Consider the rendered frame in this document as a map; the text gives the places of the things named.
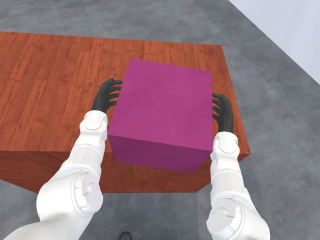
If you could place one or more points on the carton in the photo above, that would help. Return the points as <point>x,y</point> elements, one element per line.
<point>163,117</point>

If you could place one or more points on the pedestal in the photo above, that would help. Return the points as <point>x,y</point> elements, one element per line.
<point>49,82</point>

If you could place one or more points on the robot right hand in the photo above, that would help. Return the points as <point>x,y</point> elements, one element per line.
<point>225,120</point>

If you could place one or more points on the robot left hand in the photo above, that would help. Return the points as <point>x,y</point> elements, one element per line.
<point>102,100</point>

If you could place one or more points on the left robot forearm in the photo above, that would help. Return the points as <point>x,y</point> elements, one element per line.
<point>88,150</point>

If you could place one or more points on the right robot forearm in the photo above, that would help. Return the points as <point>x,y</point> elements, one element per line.
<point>225,173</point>

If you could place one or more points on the robot left upper arm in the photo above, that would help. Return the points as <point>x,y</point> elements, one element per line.
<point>65,207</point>

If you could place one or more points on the robot right upper arm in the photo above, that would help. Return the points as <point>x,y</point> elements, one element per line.
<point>229,219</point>

